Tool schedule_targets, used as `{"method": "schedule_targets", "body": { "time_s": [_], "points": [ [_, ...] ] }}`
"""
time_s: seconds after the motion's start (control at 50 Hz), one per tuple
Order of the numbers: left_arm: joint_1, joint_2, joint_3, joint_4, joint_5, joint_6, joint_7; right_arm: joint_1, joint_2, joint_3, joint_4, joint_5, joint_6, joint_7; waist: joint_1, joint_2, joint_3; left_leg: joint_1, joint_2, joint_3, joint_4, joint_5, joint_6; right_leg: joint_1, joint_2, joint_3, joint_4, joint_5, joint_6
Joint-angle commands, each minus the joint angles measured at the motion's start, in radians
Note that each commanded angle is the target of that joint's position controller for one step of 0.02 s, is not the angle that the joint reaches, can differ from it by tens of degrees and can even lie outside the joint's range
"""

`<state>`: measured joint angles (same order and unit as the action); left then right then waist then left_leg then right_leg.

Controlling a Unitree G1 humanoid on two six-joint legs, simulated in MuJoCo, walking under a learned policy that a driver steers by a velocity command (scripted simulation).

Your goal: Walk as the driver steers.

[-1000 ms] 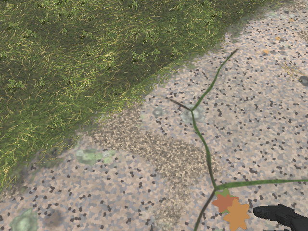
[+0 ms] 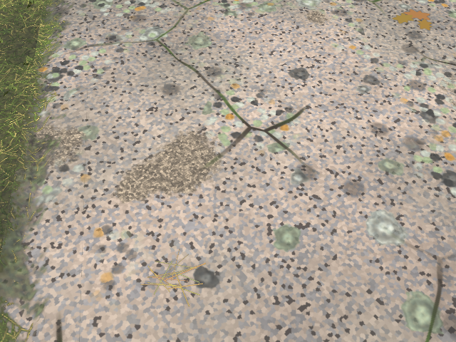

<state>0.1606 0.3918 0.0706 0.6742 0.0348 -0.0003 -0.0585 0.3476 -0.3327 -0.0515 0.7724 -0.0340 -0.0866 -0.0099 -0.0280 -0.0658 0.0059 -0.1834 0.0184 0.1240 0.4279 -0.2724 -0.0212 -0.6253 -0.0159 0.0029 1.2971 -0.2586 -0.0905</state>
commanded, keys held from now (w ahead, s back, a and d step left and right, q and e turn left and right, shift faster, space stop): w+e+shift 0.52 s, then w+shift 0.22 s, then shift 0.26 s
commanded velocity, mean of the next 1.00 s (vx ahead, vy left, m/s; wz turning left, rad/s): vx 0.90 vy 0.00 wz -0.72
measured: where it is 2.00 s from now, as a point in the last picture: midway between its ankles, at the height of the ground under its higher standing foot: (311, 198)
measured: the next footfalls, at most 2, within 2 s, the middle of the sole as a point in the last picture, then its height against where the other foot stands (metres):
right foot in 0.28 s outside the picture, level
left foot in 0.68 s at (251, 232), level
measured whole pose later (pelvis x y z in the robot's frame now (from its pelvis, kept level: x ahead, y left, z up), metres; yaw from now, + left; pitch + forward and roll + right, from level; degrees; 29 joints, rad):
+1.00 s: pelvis +0.83 -0.23 +0.00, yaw -41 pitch +2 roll +2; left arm 0.00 0.27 -0.01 0.66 0.04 -0.06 -0.05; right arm 0.49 -0.28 -0.03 0.91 0.00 -0.09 0.03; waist -0.09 -0.03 0.06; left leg 0.02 -0.02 0.07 0.30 -0.34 0.01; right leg -0.60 0.04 0.02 0.60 -0.01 -0.07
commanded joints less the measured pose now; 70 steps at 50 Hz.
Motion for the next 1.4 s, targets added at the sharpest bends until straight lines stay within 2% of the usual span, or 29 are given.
{"method": "schedule_targets", "body": {
  "time_s": [0.02, 0.12, 0.18, 0.24, 0.26, 0.28, 0.3, 0.32, 0.36, 0.4, 0.48, 0.54, 0.6, 0.64, 0.66, 0.68, 0.7, 0.72, 0.76, 0.82, 0.88, 0.96, 1.04, 1.06, 1.08, 1.1, 1.12, 1.18, 1.4],
  "points": [
    [-0.075, -0.040, -0.033, -0.130, 0.001, 0.009, -0.022, 0.003, -0.037, 0.000, -0.020, 0.010, -0.038, 0.015, 0.035, 0.152, 0.032, 0.076, 0.252, -0.158, -0.270, 0.186, 0.083, -0.187, -0.086, 0.053, -0.024, 0.112, 0.012],
    [-0.231, -0.046, -0.052, -0.180, -0.006, 0.010, -0.045, 0.059, -0.087, -0.009, 0.025, 0.000, -0.047, 0.012, 0.021, 0.114, 0.141, 0.096, 0.196, 0.098, -0.317, 0.485, 0.040, -0.119, -0.058, -0.092, -0.356, 0.256, -0.028],
    [-0.254, -0.037, -0.052, -0.163, -0.005, 0.000, -0.043, 0.116, -0.135, -0.020, 0.040, 0.002, -0.029, -0.004, 0.028, 0.126, 0.103, 0.222, 0.188, 0.171, -0.198, 1.086, 0.012, 0.037, 0.054, -0.223, -0.504, 0.201, -0.086],
    [0.130, 0.051, -0.005, -0.055, -0.011, -0.012, -0.013, 0.051, -0.224, -0.045, 0.010, -0.004, 0.019, -0.023, 0.239, 0.198, -0.108, 0.196, 0.263, 0.135, 0.317, 1.407, 0.038, 0.461, 0.140, -0.176, -0.544, 0.046, -0.154],
    [0.325, 0.096, 0.029, 0.018, -0.013, -0.017, 0.011, 0.014, -0.212, -0.045, -0.012, -0.008, 0.029, -0.015, 0.310, 0.148, -0.185, 0.000, 0.235, 0.124, 0.649, 1.132, 0.041, 0.751, 0.141, -0.092, -0.633, 0.020, -0.186],
    [0.257, 0.172, 0.062, 0.025, -0.042, -0.003, 0.037, -0.003, -0.094, -0.023, -0.047, -0.017, 0.026, 0.005, 0.208, -0.098, -0.126, -0.317, 0.031, 0.116, 1.029, -0.007, 0.015, 0.875, -0.014, 0.179, -0.688, -0.005, -0.220],
    [0.209, 0.275, 0.077, -0.032, -0.002, 0.016, 0.035, 0.016, -0.084, -0.011, -0.181, 0.008, 0.004, 0.008, 0.134, -0.173, -0.301, -0.682, -0.066, -0.078, 1.302, -0.227, -0.028, 1.143, -0.219, 0.744, -0.865, -0.043, -0.436],
    [0.257, 0.229, 0.078, -0.040, -0.005, 0.020, 0.051, -0.090, -0.116, -0.003, -0.200, 0.003, -0.026, 0.009, 0.184, 0.036, -0.288, -0.748, 0.000, -0.209, 1.241, -0.136, -0.018, 1.091, -0.245, 0.822, -1.001, -0.124, -0.409],
    [0.213, 0.139, 0.056, 0.015, -0.015, -0.009, 0.065, -0.122, -0.093, 0.010, -0.191, -0.004, -0.035, 0.005, 0.072, 0.169, -0.032, -0.653, 0.078, -0.212, 1.002, -0.102, -0.016, 0.732, -0.179, 0.668, -1.054, 0.013, -0.334],
    [0.149, 0.091, 0.032, 0.010, -0.017, -0.042, 0.073, -0.070, -0.085, 0.015, -0.168, -0.040, 0.011, 0.004, -0.014, 0.177, 0.024, -0.509, 0.110, -0.214, 0.884, -0.153, -0.043, 0.492, -0.097, 0.516, -1.058, 0.143, -0.305],
    [0.139, 0.085, 0.029, 0.016, -0.023, -0.077, 0.057, -0.260, -0.021, 0.041, -0.252, -0.026, 0.042, 0.023, -0.001, 0.113, 0.100, -0.355, 0.118, -0.155, 0.517, 0.027, -0.071, 0.200, 0.017, 0.393, -1.128, 0.139, -0.258],
    [0.167, 0.100, 0.040, 0.033, -0.034, -0.083, 0.043, -0.325, -0.005, 0.052, -0.260, 0.005, 0.036, 0.034, 0.051, 0.058, 0.064, -0.181, 0.062, -0.127, 0.270, 0.339, -0.043, 0.208, 0.042, 0.353, -1.119, 0.292, -0.187],
    [0.250, 0.097, 0.039, 0.074, -0.040, -0.084, 0.048, -0.338, -0.043, 0.038, -0.250, 0.001, 0.027, 0.030, 0.090, 0.040, 0.030, -0.159, 0.031, -0.118, 0.141, 0.352, 0.003, 0.442, -0.014, 0.369, -1.037, 0.514, -0.141],
    [0.262, 0.141, 0.043, 0.094, -0.025, -0.080, 0.053, -0.174, -0.102, 0.006, -0.199, -0.006, 0.019, 0.014, 0.008, 0.046, -0.084, -0.018, -0.040, -0.087, 0.121, 0.171, 0.037, 0.579, -0.031, 0.345, -0.791, 0.833, -0.101],
    [0.220, 0.150, 0.042, 0.092, -0.017, -0.081, 0.051, 0.005, -0.131, -0.013, -0.155, -0.004, 0.015, 0.000, -0.106, 0.052, -0.162, 0.178, -0.023, -0.082, 0.121, 0.120, 0.053, 0.508, -0.002, 0.307, -0.557, 0.827, -0.078],
    [0.187, 0.065, 0.018, 0.071, -0.007, -0.092, 0.053, 0.217, -0.198, -0.037, -0.118, -0.019, 0.012, -0.022, -0.197, 0.120, -0.272, 0.406, 0.140, -0.270, 0.136, -0.168, 0.081, 0.332, 0.045, 0.245, -0.203, 0.592, -0.060],
    [0.349, -0.091, -0.022, 0.029, -0.052, -0.096, 0.046, 0.192, -0.300, -0.061, -0.096, -0.045, 0.010, -0.011, -0.044, 0.492, -0.383, 0.604, 0.420, -0.910, -0.104, -0.434, 0.211, 0.006, 0.194, 0.152, 0.107, -0.201, -0.007],
    [0.245, -0.010, -0.028, 0.044, -0.018, -0.090, 0.058, 0.092, -0.197, -0.053, -0.113, -0.021, 0.019, 0.005, -0.062, 0.300, -0.248, 0.499, 0.388, -1.024, -0.192, -0.573, 0.217, -0.133, 0.113, 0.151, 0.144, -0.131, -0.034],
    [0.078, 0.019, -0.022, 0.025, -0.001, -0.082, 0.042, -0.001, -0.086, -0.030, -0.092, -0.016, 0.012, 0.018, -0.044, 0.071, -0.036, 0.242, 0.300, -0.679, -0.165, -0.210, 0.205, -0.106, 0.038, 0.136, 0.041, -0.006, -0.023],
    [0.073, -0.043, -0.035, 0.008, 0.003, -0.058, 0.033, 0.042, -0.023, -0.001, -0.012, 0.000, -0.020, 0.026, 0.023, 0.115, 0.015, 0.112, 0.249, -0.412, -0.132, 0.575, 0.193, -0.043, 0.038, 0.137, -0.062, -0.104, 0.020],
    [0.012, -0.058, -0.047, -0.033, 0.012, -0.056, 0.025, 0.005, -0.053, 0.001, 0.018, 0.024, -0.037, 0.034, 0.056, 0.177, 0.023, 0.053, 0.181, -0.209, -0.176, 0.869, 0.164, 0.009, 0.065, 0.067, -0.335, -0.004, 0.049],
    [-0.051, -0.087, -0.073, -0.031, -0.002, -0.061, -0.004, 0.004, -0.075, -0.002, 0.042, 0.040, -0.028, 0.038, 0.046, 0.202, -0.019, -0.053, 0.114, -0.097, -0.194, 0.759, 0.115, 0.340, 0.086, -0.042, -0.699, 0.333, 0.034],
    [0.173, -0.016, -0.048, 0.079, 0.041, -0.077, 0.028, 0.056, -0.099, -0.004, 0.071, 0.058, -0.007, 0.018, 0.137, 0.117, -0.094, 0.005, 0.080, -0.100, 0.190, 0.730, 0.067, 0.583, 0.050, 0.006, -0.835, 0.479, -0.035],
    [0.233, 0.044, -0.037, 0.082, 0.056, -0.086, 0.042, 0.102, -0.064, 0.005, 0.052, 0.060, 0.001, 0.015, 0.141, -0.015, -0.182, -0.098, 0.010, -0.067, 0.467, 0.298, 0.045, 0.736, -0.172, 0.172, -0.777, 0.994, -0.071],
    [0.229, 0.049, -0.040, 0.053, 0.037, -0.085, 0.048, 0.301, 0.038, 0.023, 0.071, 0.083, 0.023, 0.001, 0.057, -0.166, -0.393, -0.192, -0.104, -0.154, 0.804, -0.419, 0.035, 0.904, -0.458, 0.440, -0.686, 1.606, -0.215],
    [0.208, 0.030, -0.030, 0.042, -0.031, -0.072, 0.049, 0.324, -0.023, 0.010, 0.097, 0.070, 0.048, -0.018, 0.067, -0.061, -0.459, -0.218, -0.085, -0.253, 0.878, -0.392, 0.041, 0.892, -0.450, 0.422, -0.680, 1.576, -0.261],
    [0.112, 0.007, -0.027, 0.020, -0.048, -0.062, 0.061, 0.258, -0.047, 0.003, 0.083, 0.055, 0.060, -0.021, 0.051, -0.043, -0.374, -0.302, -0.048, -0.208, 0.902, -0.331, 0.032, 0.801, -0.416, 0.370, -0.760, 1.259, -0.269],
    [0.039, -0.066, -0.048, 0.030, -0.031, -0.048, 0.093, 0.090, -0.053, -0.016, 0.048, 0.013, 0.100, 0.000, 0.013, -0.004, -0.114, -0.281, 0.010, -0.162, 0.792, -0.199, -0.002, 0.474, -0.280, 0.169, -0.931, 0.908, -0.157],
    [0.010, -0.027, -0.011, 0.009, 0.002, -0.025, 0.097, -0.112, 0.010, -0.023, -0.092, 0.016, 0.183, 0.053, 0.013, -0.071, -0.077, -0.203, 0.047, -0.061, 0.450, -0.026, 0.002, 0.345, -0.290, -0.098, -1.014, 0.211, -0.113]
  ]
}}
